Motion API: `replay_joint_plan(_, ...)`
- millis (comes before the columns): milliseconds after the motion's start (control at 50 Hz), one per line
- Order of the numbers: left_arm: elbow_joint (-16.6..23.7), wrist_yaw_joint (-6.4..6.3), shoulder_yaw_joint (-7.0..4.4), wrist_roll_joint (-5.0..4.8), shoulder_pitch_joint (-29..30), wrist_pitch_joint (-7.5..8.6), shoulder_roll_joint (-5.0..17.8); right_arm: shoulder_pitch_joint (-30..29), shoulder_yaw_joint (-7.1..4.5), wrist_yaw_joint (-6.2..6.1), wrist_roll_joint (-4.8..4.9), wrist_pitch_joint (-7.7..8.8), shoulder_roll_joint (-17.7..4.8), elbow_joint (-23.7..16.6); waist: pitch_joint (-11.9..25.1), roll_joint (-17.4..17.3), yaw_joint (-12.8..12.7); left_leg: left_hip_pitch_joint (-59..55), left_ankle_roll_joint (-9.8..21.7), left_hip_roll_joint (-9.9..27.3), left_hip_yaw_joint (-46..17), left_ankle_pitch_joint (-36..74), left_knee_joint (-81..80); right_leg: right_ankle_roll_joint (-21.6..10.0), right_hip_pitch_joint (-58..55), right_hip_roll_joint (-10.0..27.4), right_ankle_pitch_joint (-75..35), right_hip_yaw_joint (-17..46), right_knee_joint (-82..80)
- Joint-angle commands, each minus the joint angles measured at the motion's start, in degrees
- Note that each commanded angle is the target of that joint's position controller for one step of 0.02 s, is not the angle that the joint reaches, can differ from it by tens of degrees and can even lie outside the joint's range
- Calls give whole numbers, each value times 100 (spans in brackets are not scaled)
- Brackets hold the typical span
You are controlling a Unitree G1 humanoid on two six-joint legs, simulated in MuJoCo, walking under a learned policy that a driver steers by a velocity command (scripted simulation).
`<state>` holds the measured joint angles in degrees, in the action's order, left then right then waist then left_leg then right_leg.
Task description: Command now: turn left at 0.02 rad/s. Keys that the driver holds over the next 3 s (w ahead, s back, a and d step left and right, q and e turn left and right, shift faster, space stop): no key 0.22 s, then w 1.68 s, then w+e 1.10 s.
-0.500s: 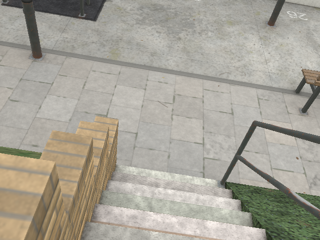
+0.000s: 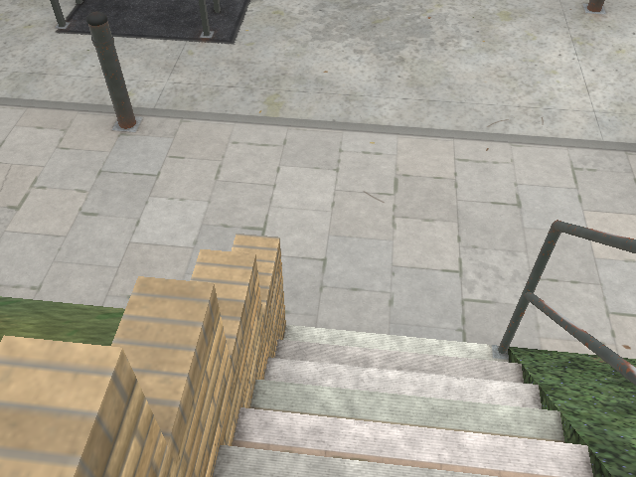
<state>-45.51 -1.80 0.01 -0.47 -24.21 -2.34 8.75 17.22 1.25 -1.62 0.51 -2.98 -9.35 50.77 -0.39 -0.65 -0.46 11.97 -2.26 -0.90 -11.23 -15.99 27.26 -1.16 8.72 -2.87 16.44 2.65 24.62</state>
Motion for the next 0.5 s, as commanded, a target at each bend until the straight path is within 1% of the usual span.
replay_joint_plan(20,118,-48,-160,-3,-406,38,637,253,-45,-49,23,78,-370,-115,128,104,-33,36,238,113,4,1616,-397,-63,-487,447,-2516,523,-500)
replay_joint_plan(40,84,-48,-160,-5,-383,24,629,311,-49,-60,27,76,-402,-67,119,117,-36,28,213,122,30,1613,-426,-56,-529,440,-2550,515,-549)
replay_joint_plan(60,37,-53,-151,11,-424,36,614,377,-84,-41,50,98,-510,-43,83,133,-59,29,174,129,51,1555,-478,-55,-606,451,-2519,538,-623)
replay_joint_plan(80,-21,-67,-167,-16,-319,31,665,311,-67,-56,31,125,-469,-19,144,252,-58,-39,122,163,78,1795,-468,-47,-660,452,-2851,526,-637)
replay_joint_plan(100,-49,-77,-169,-17,-292,19,666,365,-72,-63,38,141,-502,15,157,214,-58,-62,95,181,95,1872,-480,-44,-730,458,-2949,525,-662)
replay_joint_plan(120,-114,-78,-169,-8,-305,20,659,413,-80,-74,66,145,-524,65,138,142,-61,-62,86,184,121,1856,-506,-50,-772,465,-2919,530,-704)
replay_joint_plan(160,-214,-81,-181,-17,-261,6,667,465,-81,-84,61,145,-523,129,45,119,-54,-67,62,196,157,1834,-539,-61,-747,451,-2855,525,-790)
replay_joint_plan(180,-257,-77,-168,-4,-235,8,634,541,-80,-100,87,150,-526,176,-7,53,-49,-90,51,203,169,1797,-558,-74,-716,466,-2848,544,-832)
replay_joint_plan(220,-363,-59,-180,-12,-176,23,659,599,-74,-120,71,144,-523,229,-77,86,-27,-108,29,202,198,1739,-573,-91,-643,445,-2765,523,-885)
replay_joint_plan(240,-428,-57,-181,-9,-188,28,658,670,-73,-129,66,136,-526,260,-29,118,-14,-146,25,164,261,1392,-586,-94,-616,412,-2321,500,-957)
replay_joint_plan(260,-470,-59,-194,-17,-160,36,694,697,-81,-151,59,116,-549,275,-74,156,5,-121,18,83,350,956,-560,-107,-498,375,-1726,493,-1053)
replay_joint_plan(280,-491,-52,-198,-7,-70,74,720,676,-96,-184,96,110,-576,285,-226,252,24,-39,-2,109,340,701,-505,-143,-283,350,-1163,483,-1134)
replay_joint_plan(320,-528,-48,-236,-36,4,133,794,715,-109,-221,87,121,-590,301,-428,276,59,70,40,-16,519,175,-294,-254,107,361,65,564,-1311)
replay_joint_plan(340,-521,-49,-255,-56,31,160,805,731,-109,-221,81,145,-578,291,-475,267,73,146,81,-77,614,1,-158,-339,209,375,404,597,-1332)
replay_joint_plan(360,-522,-67,-304,-99,70,173,894,711,-121,-201,57,186,-566,279,-505,385,92,257,132,-147,718,-243,49,-434,287,355,775,578,-1263)
replay_joint_plan(380,-489,-77,-328,-110,109,187,907,742,-134,-184,68,234,-574,281,-515,397,90,350,207,-205,810,-471,233,-534,371,378,1120,593,-1167)
replay_joint_plan(400,-441,-81,-326,-129,168,200,861,793,-140,-173,72,289,-563,305,-532,374,110,417,287,-230,861,-646,359,-616,469,389,1298,612,-1044)
replay_joint_plan(420,-439,-89,-310,-166,201,244,799,928,-176,-174,125,344,-596,357,-598,314,142,418,366,-221,837,-632,416,-662,592,394,1207,557,-807)
replay_joint_plan(440,-452,-101,-299,-153,153,270,737,1060,-198,-165,127,389,-641,403,-581,191,133,453,454,-170,760,-476,429,-666,635,301,1096,440,-460)
replay_joint_plan(460,-427,-109,-278,-165,137,268,638,1132,-198,-179,128,409,-626,450,-550,-46,101,481,569,-124,607,-429,419,-593,721,125,1041,248,3)
replay_joint_plan(480,-375,-139,-258,-177,170,287,540,1231,-204,-177,134,441,-635,485,-543,-415,79,484,706,-24,325,-514,273,-497,888,-87,1010,24,530)
replay_joint_plan(500,-346,-159,-220,-156,189,316,419,1391,-263,-171,131,461,-793,558,-543,-851,92,459,939,146,-136,-607,22,-359,1145,-337,969,-242,1218)
